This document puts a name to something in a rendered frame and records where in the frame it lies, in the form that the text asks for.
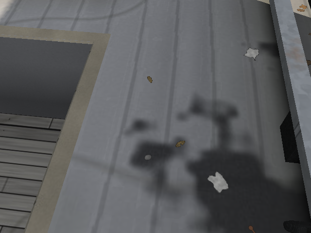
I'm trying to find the robot right hand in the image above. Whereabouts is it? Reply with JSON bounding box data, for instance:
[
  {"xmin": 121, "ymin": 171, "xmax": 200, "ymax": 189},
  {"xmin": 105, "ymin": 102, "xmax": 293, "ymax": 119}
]
[{"xmin": 283, "ymin": 220, "xmax": 311, "ymax": 233}]

